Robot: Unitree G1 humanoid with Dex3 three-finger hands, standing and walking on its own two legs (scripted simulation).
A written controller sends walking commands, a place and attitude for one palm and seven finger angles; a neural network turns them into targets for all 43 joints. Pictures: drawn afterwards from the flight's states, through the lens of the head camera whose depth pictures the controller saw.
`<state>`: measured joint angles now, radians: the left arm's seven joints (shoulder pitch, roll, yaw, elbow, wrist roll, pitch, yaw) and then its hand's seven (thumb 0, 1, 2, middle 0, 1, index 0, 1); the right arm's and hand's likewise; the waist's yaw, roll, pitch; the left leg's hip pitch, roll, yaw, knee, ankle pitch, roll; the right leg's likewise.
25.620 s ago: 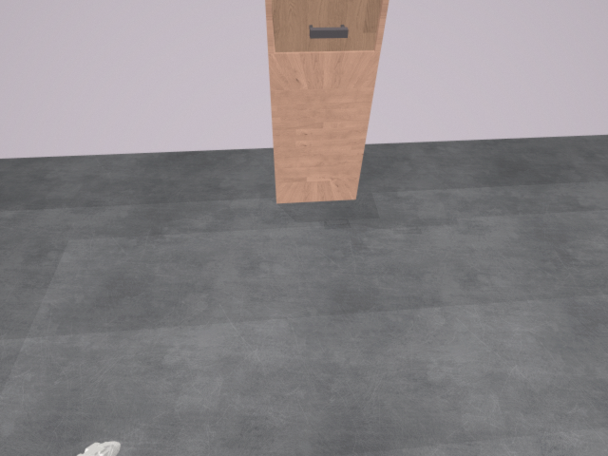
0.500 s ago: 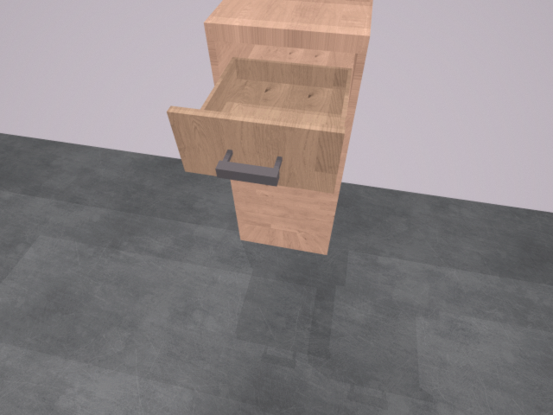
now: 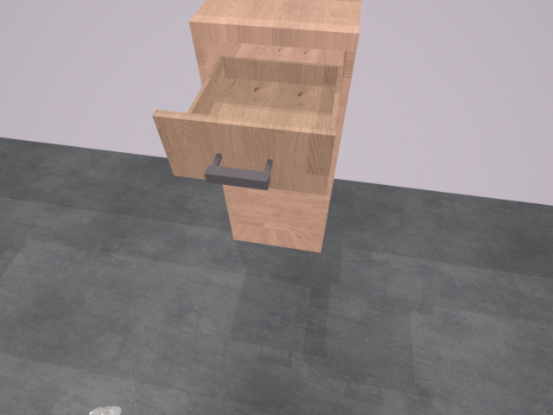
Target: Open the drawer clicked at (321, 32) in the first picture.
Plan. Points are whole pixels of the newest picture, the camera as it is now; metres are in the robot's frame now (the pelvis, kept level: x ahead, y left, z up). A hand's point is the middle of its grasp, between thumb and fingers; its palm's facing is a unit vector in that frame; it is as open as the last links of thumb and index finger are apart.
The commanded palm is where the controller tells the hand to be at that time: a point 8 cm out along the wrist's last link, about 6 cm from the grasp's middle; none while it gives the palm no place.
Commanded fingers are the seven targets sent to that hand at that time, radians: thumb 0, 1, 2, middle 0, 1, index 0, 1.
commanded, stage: look to check the result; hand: left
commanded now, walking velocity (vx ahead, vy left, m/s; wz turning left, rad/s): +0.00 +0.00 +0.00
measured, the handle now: (240, 169) +0.53 +0.10 +0.01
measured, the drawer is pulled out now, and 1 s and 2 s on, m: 0.30 0.30 0.30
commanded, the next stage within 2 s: stand and wait in 0.40 s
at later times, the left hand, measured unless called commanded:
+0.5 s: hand out of the picture +0.10 +0.25 -0.16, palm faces -0.03 -0.94 -0.34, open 7.4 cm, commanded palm none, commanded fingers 0.00 0.90 0.90 -0.20 -0.30 -0.20 -0.30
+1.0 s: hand out of the picture +0.13 +0.25 -0.16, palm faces -0.04 -0.94 -0.35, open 7.4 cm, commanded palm none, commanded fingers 0.00 0.90 0.90 -0.20 -0.30 -0.20 -0.30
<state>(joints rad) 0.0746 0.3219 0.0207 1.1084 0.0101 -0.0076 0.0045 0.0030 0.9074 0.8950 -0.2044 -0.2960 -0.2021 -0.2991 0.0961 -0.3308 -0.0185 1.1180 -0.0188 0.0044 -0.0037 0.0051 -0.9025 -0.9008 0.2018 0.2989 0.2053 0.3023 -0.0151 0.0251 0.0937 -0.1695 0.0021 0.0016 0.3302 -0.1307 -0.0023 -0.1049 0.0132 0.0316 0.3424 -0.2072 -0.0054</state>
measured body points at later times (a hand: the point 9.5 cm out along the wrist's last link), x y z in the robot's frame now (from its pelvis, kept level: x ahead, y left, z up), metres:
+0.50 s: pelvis +0.02 +0.00 +0.00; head +0.06 -0.01 +0.45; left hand +0.10 +0.29 -0.13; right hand +0.11 -0.30 -0.14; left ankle +0.03 +0.12 -0.75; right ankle -0.01 -0.12 -0.75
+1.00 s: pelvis +0.04 +0.00 +0.00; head +0.07 -0.01 +0.45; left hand +0.13 +0.29 -0.13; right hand +0.11 -0.30 -0.14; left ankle +0.03 +0.12 -0.75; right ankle -0.01 -0.12 -0.75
